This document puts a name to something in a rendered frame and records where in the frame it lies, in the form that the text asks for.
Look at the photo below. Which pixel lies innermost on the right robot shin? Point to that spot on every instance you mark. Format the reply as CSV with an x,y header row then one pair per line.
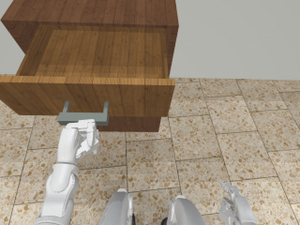
x,y
168,222

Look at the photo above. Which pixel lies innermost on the right robot hand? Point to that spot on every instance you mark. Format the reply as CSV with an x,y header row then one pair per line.
x,y
237,211

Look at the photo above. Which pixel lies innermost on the cabinet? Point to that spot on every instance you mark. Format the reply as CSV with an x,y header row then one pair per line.
x,y
23,18

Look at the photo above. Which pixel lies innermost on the robot left forearm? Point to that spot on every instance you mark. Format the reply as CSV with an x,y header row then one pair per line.
x,y
61,187

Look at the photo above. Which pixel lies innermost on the left robot hand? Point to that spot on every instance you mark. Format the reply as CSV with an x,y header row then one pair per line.
x,y
73,135

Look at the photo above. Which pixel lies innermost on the handle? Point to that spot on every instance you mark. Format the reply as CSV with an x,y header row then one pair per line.
x,y
101,118

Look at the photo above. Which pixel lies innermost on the drawer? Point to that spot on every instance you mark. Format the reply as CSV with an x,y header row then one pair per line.
x,y
88,65

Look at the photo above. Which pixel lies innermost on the robot left thigh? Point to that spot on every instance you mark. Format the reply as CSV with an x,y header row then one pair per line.
x,y
118,209

